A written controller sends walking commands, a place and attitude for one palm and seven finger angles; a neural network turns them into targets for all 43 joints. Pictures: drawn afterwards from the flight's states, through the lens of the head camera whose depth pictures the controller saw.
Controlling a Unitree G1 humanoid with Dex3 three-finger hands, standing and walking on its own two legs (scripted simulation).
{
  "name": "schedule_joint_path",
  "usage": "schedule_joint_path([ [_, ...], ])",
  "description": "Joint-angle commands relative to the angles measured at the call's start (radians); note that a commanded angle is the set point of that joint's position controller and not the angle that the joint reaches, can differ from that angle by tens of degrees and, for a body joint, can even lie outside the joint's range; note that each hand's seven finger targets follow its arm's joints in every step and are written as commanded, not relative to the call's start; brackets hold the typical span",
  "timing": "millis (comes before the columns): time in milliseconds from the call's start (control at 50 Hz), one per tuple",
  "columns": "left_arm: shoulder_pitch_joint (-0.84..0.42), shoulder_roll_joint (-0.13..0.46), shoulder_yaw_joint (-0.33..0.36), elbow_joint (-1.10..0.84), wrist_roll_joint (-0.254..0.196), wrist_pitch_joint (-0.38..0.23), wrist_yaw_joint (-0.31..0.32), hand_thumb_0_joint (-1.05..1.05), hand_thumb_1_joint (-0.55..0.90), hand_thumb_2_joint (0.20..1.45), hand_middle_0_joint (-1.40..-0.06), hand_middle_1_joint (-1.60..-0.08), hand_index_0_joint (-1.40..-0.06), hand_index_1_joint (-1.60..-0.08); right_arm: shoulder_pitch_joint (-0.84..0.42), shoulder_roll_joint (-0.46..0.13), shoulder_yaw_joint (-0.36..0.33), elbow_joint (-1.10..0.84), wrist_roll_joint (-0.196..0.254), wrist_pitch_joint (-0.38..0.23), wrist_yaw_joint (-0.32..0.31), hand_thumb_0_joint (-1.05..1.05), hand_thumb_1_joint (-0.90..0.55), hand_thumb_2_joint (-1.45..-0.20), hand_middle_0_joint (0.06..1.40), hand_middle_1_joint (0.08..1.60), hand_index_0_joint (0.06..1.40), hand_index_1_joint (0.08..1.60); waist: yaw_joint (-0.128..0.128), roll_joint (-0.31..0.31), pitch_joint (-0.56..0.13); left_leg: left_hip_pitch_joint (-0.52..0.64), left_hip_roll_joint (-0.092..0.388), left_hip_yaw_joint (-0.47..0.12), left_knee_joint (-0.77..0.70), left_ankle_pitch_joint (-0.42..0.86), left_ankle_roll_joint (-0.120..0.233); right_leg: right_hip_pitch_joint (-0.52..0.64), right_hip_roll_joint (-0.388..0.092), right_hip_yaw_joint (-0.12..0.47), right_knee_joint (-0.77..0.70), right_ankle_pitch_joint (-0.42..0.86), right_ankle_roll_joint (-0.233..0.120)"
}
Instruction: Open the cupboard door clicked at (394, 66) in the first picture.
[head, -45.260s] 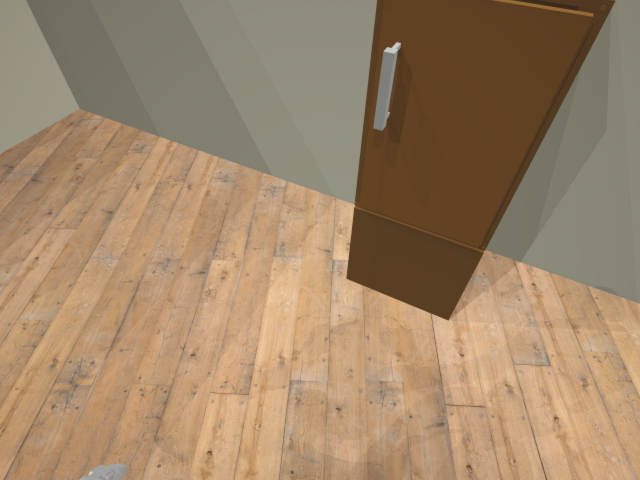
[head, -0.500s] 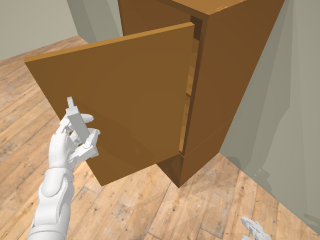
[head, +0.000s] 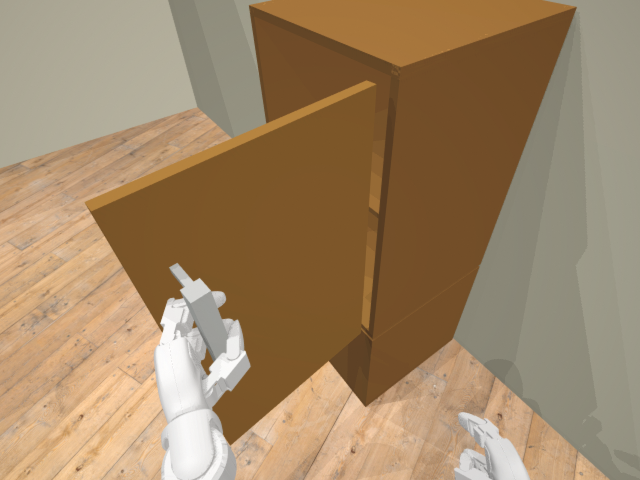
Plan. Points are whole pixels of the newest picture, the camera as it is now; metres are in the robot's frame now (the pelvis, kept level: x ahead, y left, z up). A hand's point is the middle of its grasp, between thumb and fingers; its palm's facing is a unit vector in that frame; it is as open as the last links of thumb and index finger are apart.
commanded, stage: open thumb and fingers to let go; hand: left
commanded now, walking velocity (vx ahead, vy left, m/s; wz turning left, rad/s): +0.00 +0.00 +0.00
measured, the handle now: (206, 325) +0.28 +0.15 +0.08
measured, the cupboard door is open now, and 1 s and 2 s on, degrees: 97 97 100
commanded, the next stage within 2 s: slide the hand sideways off the handle in 0.90 s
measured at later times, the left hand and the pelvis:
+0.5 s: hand (244, 358) +0.24 +0.10 +0.09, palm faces +0.40 -0.92 +0.01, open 10.5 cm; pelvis -0.02 +0.00 +0.00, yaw +1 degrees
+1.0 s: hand (237, 357) +0.24 +0.11 +0.08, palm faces +0.32 -0.95 +0.00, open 14.8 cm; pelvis -0.03 +0.03 -0.01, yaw +1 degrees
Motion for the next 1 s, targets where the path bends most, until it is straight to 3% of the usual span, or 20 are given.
schedule_joint_path([
  [0,-0.022,-0.048,-0.091,-0.231,0.052,-0.094,0.016,0.000,0.900,0.900,-0.400,-1.350,-0.400,-1.350,-0.133,-0.081,-0.041,-0.178,-0.005,-0.082,-0.002,0.000,-0.900,-0.900,0.200,0.300,0.200,0.300,0.010,-0.143,-0.101,0.083,-0.048,-0.012,0.008,0.254,0.063,0.004,-0.085,0.108,-0.129,0.661,0.098],
  [20,-0.053,-0.040,-0.094,-0.216,0.067,-0.099,0.021,0.000,0.900,0.900,-0.400,-1.350,-0.400,-1.350,-0.132,-0.081,-0.043,-0.170,-0.005,-0.092,-0.005,0.000,-0.900,-0.900,0.200,0.300,0.200,0.300,-0.001,-0.174,-0.079,0.077,-0.047,-0.018,0.015,0.242,0.065,-0.015,-0.088,0.119,-0.141,0.642,0.101],
  [60,-0.206,-0.002,-0.055,-0.202,0.059,-0.115,0.041,0.000,0.900,0.900,-0.400,-1.350,-0.400,-1.350,-0.139,-0.084,-0.042,-0.151,-0.007,-0.102,-0.015,0.000,-0.900,-0.900,0.200,0.300,0.200,0.300,-0.009,-0.151,-0.078,0.057,-0.055,-0.020,0.024,0.194,0.065,-0.050,-0.098,0.141,-0.154,0.561,0.103],
  [140,-0.201,0.000,-0.029,-0.144,0.037,-0.131,0.045,0.000,0.620,0.780,-0.380,-1.320,-0.380,-1.320,-0.149,-0.075,-0.044,-0.137,-0.007,-0.110,-0.027,0.000,-0.900,-0.900,0.200,0.300,0.200,0.300,0.019,-0.157,-0.096,0.048,-0.062,-0.021,0.021,0.170,0.062,-0.029,-0.112,0.175,-0.192,0.475,0.102],
  [220,-0.245,0.021,-0.009,-0.105,0.037,-0.138,0.037,0.000,0.340,0.660,-0.360,-1.290,-0.360,-1.290,-0.152,-0.076,-0.045,-0.120,-0.004,-0.111,-0.032,0.000,-0.900,-0.900,0.200,0.300,0.200,0.300,0.017,-0.175,-0.093,0.049,-0.058,-0.023,0.013,0.166,0.063,-0.027,-0.116,0.187,-0.206,0.457,0.105],
  [340,-0.253,0.008,-0.013,-0.106,0.023,-0.142,0.024,0.000,-0.080,0.480,-0.330,-1.245,-0.330,-1.245,-0.158,-0.075,-0.043,-0.128,0.000,-0.106,-0.026,0.000,-0.900,-0.900,0.200,0.300,0.200,0.300,0.020,-0.131,-0.094,0.066,-0.053,-0.021,-0.003,0.180,0.063,-0.027,-0.105,0.155,-0.188,0.458,0.097],
  [380,-0.282,-0.004,-0.026,-0.110,0.027,-0.140,0.029,0.000,-0.220,0.420,-0.320,-1.230,-0.320,-1.230,-0.160,-0.075,-0.040,-0.129,-0.001,-0.107,-0.024,0.000,-0.900,-0.900,0.200,0.300,0.200,0.300,0.014,-0.133,-0.096,0.070,-0.055,-0.022,0.000,0.176,0.063,-0.036,-0.104,0.154,-0.187,0.447,0.098],
  [420,-0.245,0.010,-0.005,-0.088,0.032,-0.132,0.034,0.000,-0.360,0.360,-0.310,-1.215,-0.310,-1.215,-0.157,-0.074,-0.041,-0.129,-0.001,-0.104,-0.024,0.000,-0.900,-0.900,0.200,0.300,0.200,0.300,0.024,-0.160,-0.096,0.067,-0.054,-0.021,-0.002,0.181,0.063,-0.030,-0.100,0.144,-0.186,0.458,0.097],
  [460,-0.265,-0.006,-0.023,-0.107,0.033,-0.128,0.037,0.000,-0.500,0.300,-0.300,-1.200,-0.300,-1.200,-0.167,-0.072,-0.038,-0.138,-0.002,-0.099,-0.023,0.000,-0.900,-0.900,0.200,0.300,0.200,0.300,0.022,-0.135,-0.098,0.073,-0.055,-0.018,-0.004,0.187,0.064,-0.035,-0.095,0.133,-0.175,0.458,0.093],
  [500,-0.281,-0.001,-0.016,-0.101,0.033,-0.121,0.043,0.000,-0.500,0.300,-0.300,-1.200,-0.300,-1.200,-0.170,-0.072,-0.036,-0.139,-0.002,-0.096,-0.024,0.000,-0.900,-0.900,0.200,0.300,0.200,0.300,0.020,-0.144,-0.087,0.071,-0.056,-0.015,-0.002,0.174,0.064,-0.045,-0.093,0.131,-0.183,0.428,0.093],
  [520,-0.285,0.006,-0.011,-0.081,0.041,-0.115,0.048,0.000,-0.500,0.300,-0.292,-1.150,-0.292,-1.150,-0.171,-0.071,-0.037,-0.130,-0.001,-0.091,-0.026,0.000,-0.900,-0.900,0.200,0.300,0.200,0.300,0.018,-0.158,-0.072,0.073,-0.053,-0.018,0.000,0.171,0.065,-0.056,-0.089,0.129,-0.192,0.394,0.088],
  [560,-0.309,-0.026,-0.043,-0.095,0.052,-0.109,0.059,0.000,-0.500,0.300,-0.275,-1.050,-0.275,-1.050,-0.178,-0.070,-0.036,-0.140,-0.001,-0.088,-0.023,0.000,-0.900,-0.900,0.200,0.300,0.200,0.300,0.020,-0.114,-0.088,0.088,-0.052,-0.016,-0.005,0.175,0.064,-0.066,-0.081,0.110,-0.175,0.361,0.077],
  [680,-0.297,-0.067,-0.088,-0.108,0.059,-0.079,0.074,0.000,-0.500,0.300,-0.225,-0.750,-0.225,-0.750,-0.176,-0.072,-0.037,-0.149,0.001,-0.084,-0.013,0.000,-0.900,-0.900,0.200,0.300,0.200,0.300,0.024,-0.083,-0.114,0.106,-0.043,-0.018,-0.008,0.197,0.062,-0.080,-0.056,0.062,-0.137,0.340,0.059],
  [860,-0.348,-0.101,-0.112,-0.090,0.064,-0.030,0.104,0.000,-0.500,0.300,-0.150,-0.300,-0.150,-0.300,-0.204,-0.072,-0.033,-0.144,0.002,-0.078,-0.003,0.000,-0.900,-0.900,0.200,0.300,0.200,0.300,0.027,-0.079,-0.099,0.101,-0.033,-0.033,-0.007,0.163,0.057,-0.127,-0.038,0.030,-0.123,0.229,0.043],
  [980,-0.417,-0.130,-0.132,-0.076,0.066,-0.009,0.122,0.000,-0.500,0.300,-0.150,-0.300,-0.150,-0.300,-0.216,-0.070,-0.033,-0.130,0.002,-0.086,0.003,0.000,-0.900,-0.900,0.200,0.300,0.200,0.300,0.021,-0.079,-0.101,0.098,-0.031,-0.043,-0.006,0.123,0.054,-0.161,-0.034,0.020,-0.115,0.163,0.041],
])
